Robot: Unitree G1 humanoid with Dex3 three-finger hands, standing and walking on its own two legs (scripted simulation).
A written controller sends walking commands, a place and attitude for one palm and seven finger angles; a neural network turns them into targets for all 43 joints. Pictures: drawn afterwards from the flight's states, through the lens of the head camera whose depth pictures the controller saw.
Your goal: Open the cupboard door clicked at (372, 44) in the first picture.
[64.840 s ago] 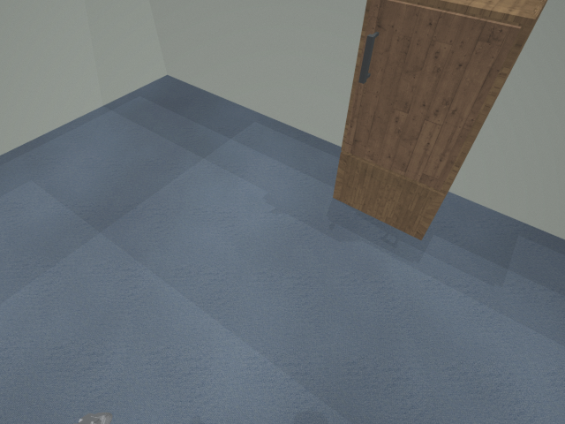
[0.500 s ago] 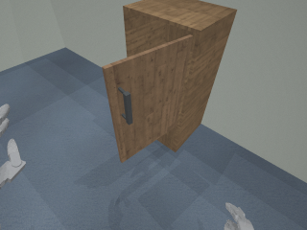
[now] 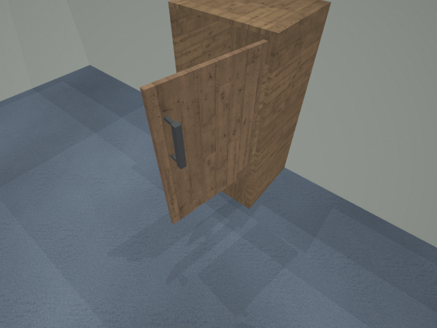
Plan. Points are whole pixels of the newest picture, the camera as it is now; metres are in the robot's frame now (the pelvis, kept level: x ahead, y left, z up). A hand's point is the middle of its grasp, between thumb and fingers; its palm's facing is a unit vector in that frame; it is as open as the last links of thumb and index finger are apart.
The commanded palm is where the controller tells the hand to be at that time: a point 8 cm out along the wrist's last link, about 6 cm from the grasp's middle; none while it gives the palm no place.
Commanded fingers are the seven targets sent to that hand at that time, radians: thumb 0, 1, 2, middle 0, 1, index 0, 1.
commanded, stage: let the arm hang, fingers relaxed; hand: left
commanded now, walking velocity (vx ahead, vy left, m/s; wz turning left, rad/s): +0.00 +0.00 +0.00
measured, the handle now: (175, 143) +0.58 +0.14 -0.02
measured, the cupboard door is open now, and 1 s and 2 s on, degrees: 80 80 80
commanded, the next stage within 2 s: look to check the result in 0.84 s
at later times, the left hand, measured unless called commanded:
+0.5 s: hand out of the picture -0.07 +0.16 -0.17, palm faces +0.07 -0.98 -0.18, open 7.4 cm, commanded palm none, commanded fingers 0.00 0.90 0.90 -0.20 -0.30 -0.20 -0.30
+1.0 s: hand out of the picture -0.02 +0.16 -0.17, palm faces +0.05 -0.98 -0.18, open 7.4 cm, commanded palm none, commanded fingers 0.00 0.90 0.90 -0.20 -0.30 -0.20 -0.30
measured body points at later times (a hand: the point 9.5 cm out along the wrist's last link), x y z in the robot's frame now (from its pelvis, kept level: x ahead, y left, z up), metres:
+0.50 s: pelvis -0.01 +0.00 +0.00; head +0.00 -0.01 +0.45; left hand -0.07 +0.21 -0.15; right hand -0.03 -0.19 -0.16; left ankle +0.06 +0.10 -0.73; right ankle -0.02 -0.11 -0.73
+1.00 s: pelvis +0.01 +0.00 +0.01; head +0.01 +0.00 +0.46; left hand -0.02 +0.22 -0.15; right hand -0.01 -0.21 -0.16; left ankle +0.06 +0.10 -0.73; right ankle -0.02 -0.11 -0.73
